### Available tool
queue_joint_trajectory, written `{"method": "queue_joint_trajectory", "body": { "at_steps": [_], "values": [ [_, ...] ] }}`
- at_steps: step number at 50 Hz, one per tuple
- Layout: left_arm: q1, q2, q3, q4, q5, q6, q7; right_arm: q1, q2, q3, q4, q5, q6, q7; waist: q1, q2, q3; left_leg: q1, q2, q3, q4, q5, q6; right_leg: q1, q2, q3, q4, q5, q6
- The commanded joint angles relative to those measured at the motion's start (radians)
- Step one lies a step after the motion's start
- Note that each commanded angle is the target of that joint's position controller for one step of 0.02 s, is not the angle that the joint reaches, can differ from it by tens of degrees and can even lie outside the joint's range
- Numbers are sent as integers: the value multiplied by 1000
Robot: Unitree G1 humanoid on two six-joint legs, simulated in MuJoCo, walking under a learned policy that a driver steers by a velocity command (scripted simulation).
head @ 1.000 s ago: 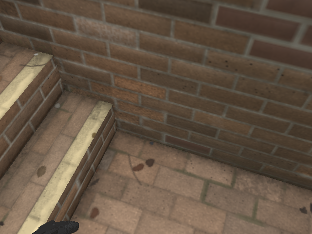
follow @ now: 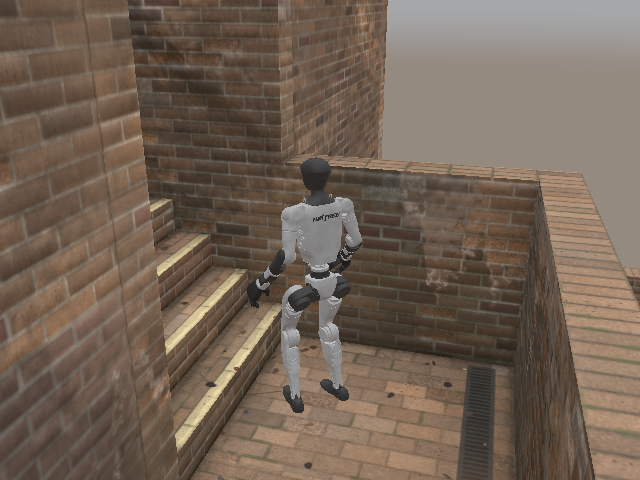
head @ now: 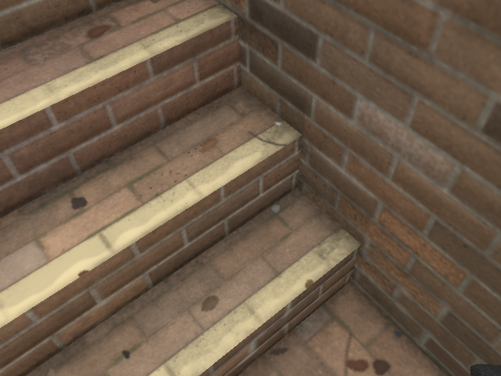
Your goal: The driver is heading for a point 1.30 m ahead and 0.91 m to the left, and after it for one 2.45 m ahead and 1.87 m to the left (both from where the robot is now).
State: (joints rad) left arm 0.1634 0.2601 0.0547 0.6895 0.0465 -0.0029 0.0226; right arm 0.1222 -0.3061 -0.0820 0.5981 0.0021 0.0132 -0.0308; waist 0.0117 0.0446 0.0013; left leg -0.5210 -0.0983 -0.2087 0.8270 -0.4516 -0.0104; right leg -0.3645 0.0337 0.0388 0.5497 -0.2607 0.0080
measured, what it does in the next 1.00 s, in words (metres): steps on the spot, turning left: left foot, then right foot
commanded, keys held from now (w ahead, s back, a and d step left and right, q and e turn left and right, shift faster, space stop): q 0.64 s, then w+q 0.36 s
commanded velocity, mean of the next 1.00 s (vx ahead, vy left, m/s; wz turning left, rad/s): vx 0.09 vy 0.00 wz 0.60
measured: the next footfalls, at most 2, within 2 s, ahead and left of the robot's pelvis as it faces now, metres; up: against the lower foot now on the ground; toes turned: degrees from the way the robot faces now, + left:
left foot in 0.34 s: +0.00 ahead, +0.14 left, +0.00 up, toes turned +13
right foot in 0.78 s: +0.07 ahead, -0.07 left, +0.00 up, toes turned +33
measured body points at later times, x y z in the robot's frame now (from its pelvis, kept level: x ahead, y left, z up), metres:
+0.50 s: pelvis -0.02 +0.03 +0.01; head +0.01 +0.07 +0.46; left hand +0.03 +0.36 -0.10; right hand +0.22 -0.18 -0.06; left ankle -0.04 +0.13 -0.73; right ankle +0.01 -0.12 -0.64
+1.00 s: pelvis +0.01 +0.01 +0.02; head +0.03 +0.01 +0.47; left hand -0.08 +0.30 -0.07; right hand +0.31 -0.11 -0.08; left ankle -0.05 +0.16 -0.63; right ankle +0.04 -0.09 -0.73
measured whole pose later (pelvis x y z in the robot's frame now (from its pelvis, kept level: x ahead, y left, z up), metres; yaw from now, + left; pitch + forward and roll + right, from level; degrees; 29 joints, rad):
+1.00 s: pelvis +0.01 +0.01 +0.02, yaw +36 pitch +3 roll +0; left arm 0.30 0.25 0.06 0.70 0.02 -0.06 0.04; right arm 0.21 -0.31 -0.08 0.61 0.01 0.00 -0.02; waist 0.04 0.05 -0.03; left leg -0.68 0.01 -0.08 1.18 -0.21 -0.06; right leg -0.16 0.00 -0.07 0.36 -0.25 -0.03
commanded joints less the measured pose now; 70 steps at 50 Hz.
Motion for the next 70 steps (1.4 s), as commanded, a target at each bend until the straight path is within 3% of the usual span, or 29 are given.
{"method": "queue_joint_trajectory", "body": {
  "at_steps": [1, 3, 7, 12, 15, 16, 17, 18, 19, 20, 22, 25, 32, 37, 38, 39, 40, 41, 42, 44, 46, 52, 60, 62, 63, 64, 65, 67, 70],
  "values": [
    [-2, 158, 47, -74, 7, -19, 10, 23, -189, -61, -67, 0, -21, 1, -12, -202, -112, -200, 59, 39, 427, -85, -41, 231, -395, 323, -209, 495, -260],
    [-38, 134, 39, -79, -16, -16, 21, 23, -130, -45, -51, -3, 0, -1, -16, -155, -93, -213, 81, 79, 484, 11, -68, 228, -317, 183, -183, 538, -209],
    [38, 151, 37, -60, -12, 6, 43, -76, -42, -2, -97, 4, 3, 13, 42, -196, -110, -192, 99, 177, 278, 61, -94, 288, -289, 62, -195, 514, -206],
    [37, 220, 57, -50, -38, 15, 52, -39, -57, 2, -93, 0, -7, 40, 42, -262, -111, 50, 98, 253, -63, 44, -65, 224, -341, 30, -192, 369, -203],
    [23, 202, 54, -44, -54, 12, 57, 36, -90, -16, -69, -1, -9, 48, -2, -249, -101, 239, 68, 277, -343, 199, 14, 166, -322, -18, -109, 260, -127],
    [70, 160, 44, -23, -56, 9, 54, 89, -109, -26, -53, 2, -11, 39, -16, -198, -101, 357, 73, 236, -432, 270, 51, 93, -292, -68, -21, 185, -70],
    [77, 99, 25, -44, -21, 5, 44, 129, -166, -44, -54, 4, -8, 27, -11, 23, -110, 529, 223, 24, -451, 529, 108, -122, -212, -166, 232, -65, 18],
    [-20, 70, 4, -134, 11, 0, 52, 128, -270, -61, -80, -42, -12, 23, -25, 284, -107, 529, 494, -364, -471, 774, 338, -394, -73, -134, 475, -408, 85],
    [-83, 139, 26, -129, -8, -3, 56, 156, -217, -51, -81, -61, -36, 31, -92, 155, -172, 503, 498, -361, -487, 771, 406, -376, -64, 24, 651, -416, 91],
    [-63, 164, 34, -117, -29, 1, 54, 101, -202, -42, -74, -51, -51, 31, -47, 114, -137, 461, 433, -248, -476, 735, 349, -378, -75, 51, 690, -326, 83],
    [-24, 180, 46, -89, -22, 2, 57, -13, -157, -29, -85, -3, -38, 10, 4, 50, -107, 382, 331, -139, -447, 655, 242, -352, -83, 56, 651, -176, 90],
    [-24, 132, 36, -103, -23, -4, 44, -4, -139, -14, -77, -13, -7, -16, 12, 80, -142, 321, 279, -101, -431, 699, 229, -269, -28, 25, 638, -93, 102],
    [-94, 104, 22, -123, -32, -2, 31, 15, -166, -33, -77, -5, -1, -31, -12, 137, -131, 318, 255, -239, -437, 421, 190, -168, 23, 52, 281, -86, 65],
    [-31, 102, 33, -110, -67, -24, 8, 12, -135, -24, -80, 11, 7, -21, 12, 172, -86, 178, 176, -303, -479, -59, 172, 92, 43, -4, -62, -65, 5],
    [4, 113, 41, -97, -68, -31, 7, 24, -109, -16, -78, 13, 8, -23, 27, 137, -73, 90, 137, -284, -444, -107, 141, 214, 10, 0, -147, -35, -19],
    [86, 151, 51, -86, -50, -37, 9, 30, -54, 1, -82, 7, 4, -22, 53, 17, -111, -73, 75, -192, -236, -186, 81, 401, -155, 141, -191, -91, -76],
    [145, 246, 73, -69, -7, -40, 0, -9, -33, 4, -137, 20, -12, -23, 53, -256, -77, -306, -60, 27, 25, -178, 38, 407, -375, 482, -314, -320, -209],
    [99, 237, 79, -81, 0, -59, -5, -52, -120, -19, -159, 0, -29, -21, 39, -250, -5, -352, 66, -11, 195, -80, 8, 289, -460, 603, -367, -406, -281],
    [26, 180, 63, -98, -11, -63, 1, -31, -160, -35, -138, -1, -29, -15, 4, -218, 24, -334, 90, 11, 267, 8, -5, 248, -406, 502, -364, -379, -250],
    [-10, 130, 46, -104, -35, -62, 17, 38, -128, -33, -92, -8, -21, -5, -12, -181, 9, -317, 97, 69, 382, 121, -38, 256, -304, 315, -354, -223, -174],
    [41, 121, 38, -83, -30, -70, 23, 23, -76, -19, -87, -1, -27, 8, 12, -147, 19, -311, 112, 104, 445, 210, -46, 238, -268, 183, -361, -73, -161],
    [116, 148, 46, -34, -31, -78, 15, -91, -2, 12, -108, 6, -50, 23, 64, -150, 12, -249, 148, 161, 185, 289, -60, 293, -269, 11, -363, 178, -181],
    [89, 222, 68, -3, -74, -72, 12, -79, -37, 0, -114, 8, -51, 54, 13, -195, -48, 73, 83, 286, -237, 165, 67, 326, -318, -82, -148, 579, -132],
    [103, 182, 52, -8, -71, -65, 28, 144, -123, -48, -39, 2, -57, 50, -95, -107, -184, 477, 34, 255, -380, 287, 140, 164, -239, -189, 244, 667, -67],
    [98, 72, 7, -89, -19, -82, 22, 226, -228, -67, -37, -6, -61, 35, -84, 176, -222, 807, 316, -180, -393, 499, 261, -287, -123, -213, 587, 13, 12],
    [111, 61, -5, -69, -27, -108, 10, 305, -201, -52, -16, -11, -68, 29, -111, 227, -322, 867, 464, -457, -497, 513, 410, -497, -47, -48, 779, -303, 31],
    [83, 121, 9, -49, -62, -110, -6, 328, -124, -30, 13, -16, -69, 32, -138, 107, -278, 837, 451, -340, -487, 482, 387, -558, -105, 3, 890, -239, 24],
    [27, 98, 1, -43, -48, -100, -11, 186, -63, -4, 9, -9, -67, 33, -75, -8, -156, 610, 379, -142, -490, 556, 302, -524, -163, -10, 868, -82, 21],
    [129, 58, -2, 12, -50, -63, -21, 107, -34, 16, 40, -28, -74, 36, 18, 38, -97, 361, 326, 27, -527, 767, 271, -397, -131, -23, 991, -3, 41]
  ]
}}
Velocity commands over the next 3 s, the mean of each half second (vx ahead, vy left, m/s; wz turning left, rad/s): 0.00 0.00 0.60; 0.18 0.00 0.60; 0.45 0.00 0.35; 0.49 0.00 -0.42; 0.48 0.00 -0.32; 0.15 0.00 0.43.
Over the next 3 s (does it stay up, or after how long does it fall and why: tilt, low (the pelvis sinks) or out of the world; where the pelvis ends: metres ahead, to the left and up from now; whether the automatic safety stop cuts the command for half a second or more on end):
stays up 0.67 0.41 0.43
